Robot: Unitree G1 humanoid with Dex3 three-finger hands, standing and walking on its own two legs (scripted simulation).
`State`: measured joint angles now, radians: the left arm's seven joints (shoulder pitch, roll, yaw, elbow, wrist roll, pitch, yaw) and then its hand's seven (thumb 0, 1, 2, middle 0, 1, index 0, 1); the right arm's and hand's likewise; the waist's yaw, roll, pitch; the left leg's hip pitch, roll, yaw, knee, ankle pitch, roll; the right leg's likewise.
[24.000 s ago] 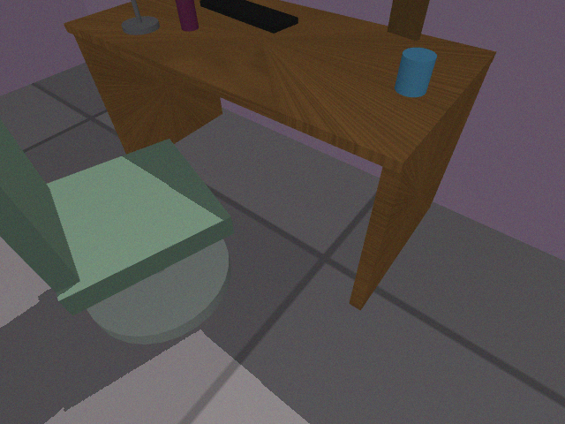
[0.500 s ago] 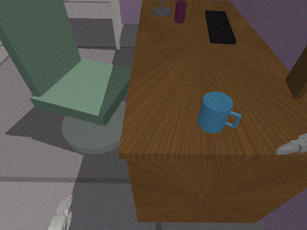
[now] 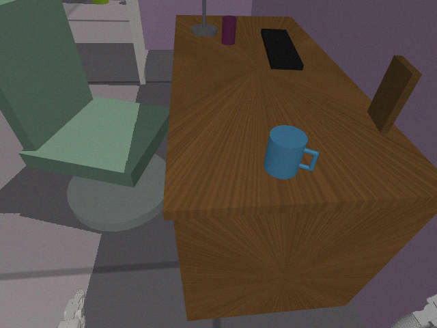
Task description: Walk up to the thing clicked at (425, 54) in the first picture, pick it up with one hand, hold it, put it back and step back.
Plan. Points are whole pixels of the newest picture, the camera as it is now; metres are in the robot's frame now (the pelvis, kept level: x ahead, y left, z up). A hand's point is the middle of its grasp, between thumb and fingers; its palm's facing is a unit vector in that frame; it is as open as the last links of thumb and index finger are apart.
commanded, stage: sink last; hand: right
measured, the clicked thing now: (290, 154) +0.52 -0.18 +0.04
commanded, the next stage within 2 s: home in 0.18 s
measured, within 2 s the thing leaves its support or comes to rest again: neither
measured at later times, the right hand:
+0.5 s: hand (410, 267) +0.19 -0.25 +0.12, palm faces +0.34 +0.88 -0.35, open 17.4 cm
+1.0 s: hand (320, 327) +0.17 -0.18 -0.08, palm faces +0.08 +0.98 -0.21, open 17.3 cm
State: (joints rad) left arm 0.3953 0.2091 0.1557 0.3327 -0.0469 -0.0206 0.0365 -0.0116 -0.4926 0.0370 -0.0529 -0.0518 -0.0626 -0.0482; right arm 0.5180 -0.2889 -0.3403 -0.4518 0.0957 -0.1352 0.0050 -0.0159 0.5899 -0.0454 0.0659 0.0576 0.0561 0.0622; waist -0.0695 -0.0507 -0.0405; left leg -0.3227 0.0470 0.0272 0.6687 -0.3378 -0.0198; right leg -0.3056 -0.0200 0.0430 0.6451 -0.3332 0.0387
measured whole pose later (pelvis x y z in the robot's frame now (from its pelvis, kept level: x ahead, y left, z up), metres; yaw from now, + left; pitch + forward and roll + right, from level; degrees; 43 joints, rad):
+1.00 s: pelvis +0.00 +0.00 +0.00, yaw +1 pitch +1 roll +0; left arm 0.22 0.19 -0.01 0.61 0.00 -0.11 0.07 0.01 0.87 0.88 -0.20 -0.29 -0.20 -0.29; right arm 0.32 -0.16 -0.03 0.41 0.00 -0.11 -0.06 -0.02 0.50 -0.08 0.07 0.06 0.06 0.06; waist 0.00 0.00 0.02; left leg -0.35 0.03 0.01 0.64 -0.31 -0.02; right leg -0.34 -0.03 0.03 0.65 -0.33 0.04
